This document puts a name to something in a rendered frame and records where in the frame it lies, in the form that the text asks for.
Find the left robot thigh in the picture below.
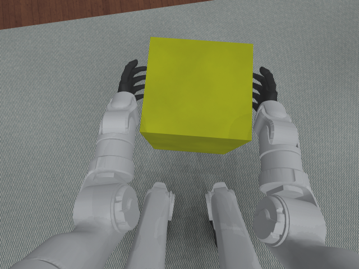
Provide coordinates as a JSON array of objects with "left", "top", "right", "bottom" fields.
[{"left": 124, "top": 187, "right": 175, "bottom": 269}]

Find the robot left forearm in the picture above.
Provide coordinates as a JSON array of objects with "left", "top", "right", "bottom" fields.
[{"left": 73, "top": 91, "right": 139, "bottom": 223}]

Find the robot right forearm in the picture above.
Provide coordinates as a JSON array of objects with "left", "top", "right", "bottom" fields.
[{"left": 253, "top": 100, "right": 321, "bottom": 211}]

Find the left robot shin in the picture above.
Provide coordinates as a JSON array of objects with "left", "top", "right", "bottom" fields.
[{"left": 144, "top": 182, "right": 167, "bottom": 201}]

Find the right robot hand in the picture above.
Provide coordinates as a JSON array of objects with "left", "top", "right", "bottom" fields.
[{"left": 252, "top": 67, "right": 278, "bottom": 111}]

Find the left robot hand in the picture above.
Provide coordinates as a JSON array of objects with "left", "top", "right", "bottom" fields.
[{"left": 118, "top": 59, "right": 147, "bottom": 101}]

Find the robot right upper arm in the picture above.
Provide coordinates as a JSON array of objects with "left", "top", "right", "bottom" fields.
[{"left": 252, "top": 194, "right": 359, "bottom": 269}]

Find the carton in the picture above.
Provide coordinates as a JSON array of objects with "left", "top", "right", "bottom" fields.
[{"left": 140, "top": 37, "right": 253, "bottom": 154}]

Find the robot left upper arm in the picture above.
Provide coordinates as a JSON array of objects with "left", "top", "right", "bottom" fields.
[{"left": 9, "top": 183, "right": 140, "bottom": 269}]

